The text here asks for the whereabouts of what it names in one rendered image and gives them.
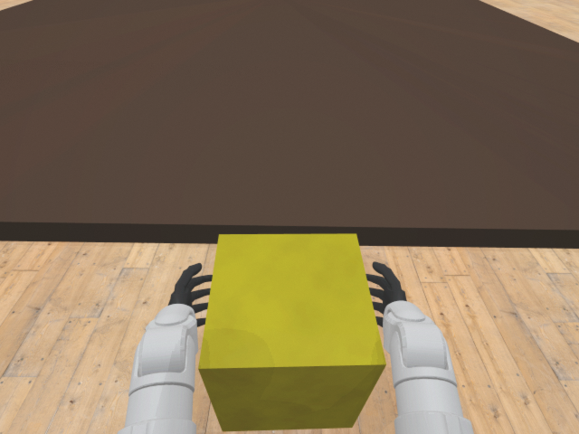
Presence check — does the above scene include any robot right hand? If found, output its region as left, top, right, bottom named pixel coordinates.
left=366, top=261, right=407, bottom=327

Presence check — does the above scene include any robot left hand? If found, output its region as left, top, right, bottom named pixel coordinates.
left=168, top=263, right=213, bottom=327

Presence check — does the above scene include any carton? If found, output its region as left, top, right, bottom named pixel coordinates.
left=198, top=233, right=386, bottom=431

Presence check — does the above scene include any left robot forearm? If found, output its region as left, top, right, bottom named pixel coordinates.
left=117, top=304, right=198, bottom=434

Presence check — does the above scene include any right robot forearm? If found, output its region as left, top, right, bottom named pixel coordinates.
left=383, top=300, right=474, bottom=434

